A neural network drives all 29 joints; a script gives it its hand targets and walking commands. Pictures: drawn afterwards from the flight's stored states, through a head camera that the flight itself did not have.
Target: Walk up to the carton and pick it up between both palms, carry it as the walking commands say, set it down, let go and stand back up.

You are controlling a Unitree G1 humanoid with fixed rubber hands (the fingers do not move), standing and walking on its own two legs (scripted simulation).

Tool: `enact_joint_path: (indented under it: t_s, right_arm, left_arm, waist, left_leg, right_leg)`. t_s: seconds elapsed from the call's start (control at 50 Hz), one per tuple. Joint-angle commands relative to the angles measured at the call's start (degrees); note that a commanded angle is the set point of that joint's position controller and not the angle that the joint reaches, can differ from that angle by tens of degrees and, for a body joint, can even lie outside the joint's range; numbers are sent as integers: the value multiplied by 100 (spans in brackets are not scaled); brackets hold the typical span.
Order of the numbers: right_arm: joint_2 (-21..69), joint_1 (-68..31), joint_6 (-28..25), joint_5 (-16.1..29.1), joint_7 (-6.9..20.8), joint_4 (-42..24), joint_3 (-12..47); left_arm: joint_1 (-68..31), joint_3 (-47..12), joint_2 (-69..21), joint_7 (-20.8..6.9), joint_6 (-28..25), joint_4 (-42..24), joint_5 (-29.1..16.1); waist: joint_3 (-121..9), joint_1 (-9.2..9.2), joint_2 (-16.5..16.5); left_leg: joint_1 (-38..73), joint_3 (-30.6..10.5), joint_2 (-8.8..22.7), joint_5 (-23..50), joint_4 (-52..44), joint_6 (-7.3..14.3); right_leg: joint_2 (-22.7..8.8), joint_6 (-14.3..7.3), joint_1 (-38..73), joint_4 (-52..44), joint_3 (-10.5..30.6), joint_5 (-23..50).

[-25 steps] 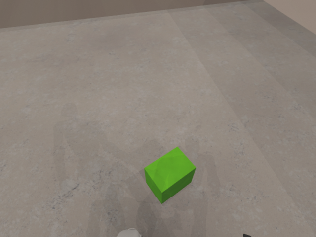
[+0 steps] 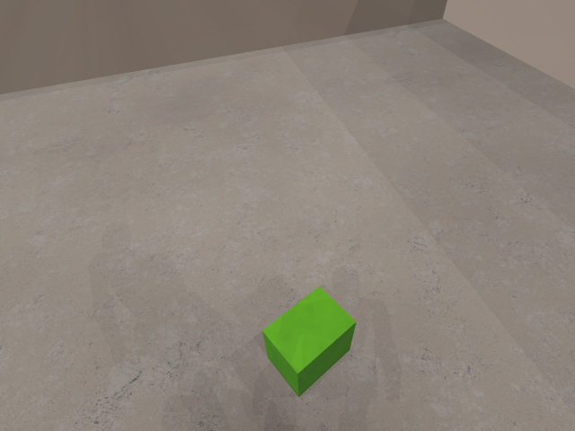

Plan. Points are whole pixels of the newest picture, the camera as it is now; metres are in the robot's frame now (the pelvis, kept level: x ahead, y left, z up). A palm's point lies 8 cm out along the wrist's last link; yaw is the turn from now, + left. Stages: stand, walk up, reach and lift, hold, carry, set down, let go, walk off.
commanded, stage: walk up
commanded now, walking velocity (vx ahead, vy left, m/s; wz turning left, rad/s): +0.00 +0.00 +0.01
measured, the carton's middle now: (309, 341) +0.52 -0.02 -0.66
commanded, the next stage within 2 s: none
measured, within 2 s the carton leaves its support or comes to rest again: neither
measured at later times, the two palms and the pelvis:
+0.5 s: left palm out of the picture +0.01 +0.22 -0.14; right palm out of the picture +0.00 -0.22 -0.15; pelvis +0.01 -0.01 +0.00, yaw +0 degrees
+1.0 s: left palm out of the picture -0.04 +0.17 -0.14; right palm out of the picture -0.01 -0.27 -0.15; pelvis -0.03 -0.04 +0.00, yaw +0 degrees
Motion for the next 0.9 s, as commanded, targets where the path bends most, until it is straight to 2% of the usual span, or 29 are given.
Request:
enact_joint_path:
  t_s: [0.0,0.02,0.06,0.12,0.14,0.16,0.18,0.28,0.38,0.44,0.48,0.52,0.54,0.56,0.58,0.6,0.62,0.64,0.66,0.68,0.7,0.72,0.74,0.76,0.78,0.8,0.82,0.86,0.88]
  right_arm:
    - [-338,409,-152,-49,-14,122,-25]
    - [-397,385,-176,-81,-15,163,-42]
    - [-356,440,-171,-25,-49,236,-35]
    - [-180,529,-161,-22,-75,324,1]
    - [-195,550,-170,-51,-71,332,4]
    - [-222,518,-184,-56,-85,358,1]
    - [-252,639,-182,-48,-87,407,8]
    - [-206,695,-175,-82,-119,411,-9]
    - [-234,681,-150,-77,-170,339,-27]
    - [-308,627,-141,-74,-170,169,-87]
    - [-412,385,-117,-121,-197,22,-153]
    - [-546,443,-97,-137,-203,-32,-212]
    - [-579,527,-78,-159,-216,-82,-230]
    - [-822,557,-60,-187,-255,-149,-295]
    - [-1022,790,-15,-135,-320,-130,-372]
    - [-941,719,-21,-178,-346,-216,-304]
    - [-952,447,-17,-197,-365,-263,-316]
    - [-850,232,-20,-193,-380,-324,-317]
    - [-976,-132,-8,-215,-379,-425,-385]
    - [-820,-371,-2,-160,-353,-470,-317]
    - [-641,-380,49,-70,-284,-331,-227]
    - [-607,-226,103,44,-237,-263,-248]
    - [-553,-186,137,44,-187,-228,-260]
    - [-320,133,147,16,-133,-187,-209]
    - [-94,215,143,19,-127,-209,-133]
    - [-169,196,166,12,-74,-163,-131]
    - [-366,90,169,2,-1,-151,-198]
    - [-289,310,141,-41,76,-4,-185]
    - [-272,299,114,-78,59,20,-169]
  left_arm:
    - [104,45,536,0,-195,-97,-48]
    - [197,37,485,-3,-197,-103,-62]
    - [205,46,517,-7,-199,-93,-51]
    - [265,54,454,-8,-202,-22,-30]
    - [276,61,443,-8,-187,-24,-56]
    - [301,42,490,9,-188,3,-30]
    - [335,47,499,-14,-186,2,-30]
    - [292,27,415,14,-174,9,-33]
    - [417,53,475,51,-156,-9,-53]
    - [250,144,647,99,-97,-107,-52]
    - [308,228,790,123,-46,-122,-77]
    - [279,238,713,151,0,-215,-43]
    - [263,279,736,161,68,-223,-47]
    - [351,312,661,156,132,-257,-61]
    - [396,301,595,123,178,-296,-3]
    - [331,248,425,95,239,-367,34]
    - [232,179,274,53,259,-500,64]
    - [40,179,308,5,241,-569,81]
    - [84,163,313,-35,214,-562,95]
    - [409,174,298,-67,191,-401,117]
    - [875,76,68,-98,118,-234,80]
    - [999,118,222,-85,42,-168,58]
    - [1031,156,420,-53,-9,-130,56]
    - [1037,218,722,-19,-60,-138,126]
    - [600,241,1002,14,-53,-299,135]
    - [148,204,1020,27,-86,-522,117]
    - [-138,156,954,38,-86,-507,146]
    - [-384,74,704,18,-182,-562,97]
    - [-364,72,703,33,-212,-497,94]
  waist:
    - [318,-129,-581]
    - [373,-41,-337]
    - [330,-38,-151]
    - [407,-4,-213]
    - [447,18,10]
    - [397,26,-55]
    - [361,29,85]
    - [303,10,-205]
    - [376,41,-238]
    - [380,-52,-474]
    - [279,24,-400]
    - [91,22,-175]
    - [68,-142,-112]
    - [9,-77,205]
    - [-133,-273,749]
    - [-322,-239,881]
    - [-299,-165,1021]
    - [-226,-105,909]
    - [-102,43,900]
    - [-98,157,815]
    - [-341,378,898]
    - [-187,358,638]
    - [162,430,176]
    - [167,260,-1001]
    - [557,138,-2007]
    - [676,-29,-1450]
    - [613,-81,-1216]
    - [733,-161,-977]
    - [862,-189,-884]
  left_leg:
    - [791,-486,433,165,-408,-53]
    - [666,-584,460,183,-423,-62]
    - [616,-502,424,157,-436,-56]
    - [573,-545,467,204,-487,-76]
    - [531,-566,495,240,-507,-92]
    - [567,-574,490,240,-479,-61]
    - [634,-567,461,261,-486,-75]
    - [626,-572,519,365,-424,-33]
    - [391,-468,527,409,-31,-69]
    - [185,-389,537,528,261,-95]
    - [71,-345,586,867,487,-37]
    - [138,-423,721,1222,583,7]
    - [196,-694,1023,1319,481,125]
    - [330,-1252,1505,1513,113,399]
    - [523,-2088,2239,1899,-443,975]
    - [175,-2379,2531,1562,-819,1398]
    - [-62,-2127,2318,542,-932,1376]
    - [-345,-1862,1998,-534,-1092,1215]
    - [-482,-1662,1820,-1004,-1149,923]
    - [-665,-1390,1612,-1127,-1114,793]
    - [-508,-899,924,-1589,-956,660]
    - [-732,-651,688,-1942,-729,520]
    - [-1063,-435,507,-2130,-306,306]
    - [-910,-106,162,-1765,507,62]
    - [-757,-121,-2,-2079,941,-84]
    - [-377,-470,111,-1929,1164,-43]
    - [53,-656,-3,-1584,1452,19]
    - [385,-506,-35,-1058,1484,-29]
    - [218,-394,-98,-963,1321,-34]
  right_leg:
    - [-871,-25,-706,-1404,1007,-315]
    - [-817,-18,-577,-1347,894,-245]
    - [-828,-14,-364,-1310,925,-205]
    - [-769,2,-315,-1222,846,30]
    - [-710,-3,-314,-1091,796,202]
    - [-763,-17,-296,-1229,872,163]
    - [-781,-8,-318,-1192,832,56]
    - [-712,-29,-319,-1095,784,241]
    - [-864,-48,-245,-774,810,1090]
    - [-905,-93,-354,-543,744,1386]
    - [-823,-130,-275,-207,604,1771]
    - [-805,-156,-396,65,559,1638]
    - [-616,-84,-600,396,370,1409]
    - [-313,48,-941,1036,129,750]
    - [67,190,-1234,2171,-27,-728]
    - [-26,230,-1095,3132,406,-1634]
    - [-201,256,-1064,3205,651,-1707]
    - [-249,255,-1139,3090,636,-1494]
    - [-408,275,-1068,2555,721,-1312]
    - [-335,249,-709,2146,564,-1190]
    - [-86,178,-233,1036,385,-1010]
    - [150,154,286,326,108,-541]
    - [-42,125,344,-391,440,-448]
    - [-1025,-42,-39,-1288,1675,-1149]
    - [-1855,-385,-872,-1906,2562,-1296]
    - [-1847,-479,-1265,-1989,2382,-1503]
    - [-1598,-525,-1713,-1952,2116,-1532]
    - [-1095,-398,-1595,-1652,1563,-743]
    - [-1010,-386,-1310,-1421,1359,20]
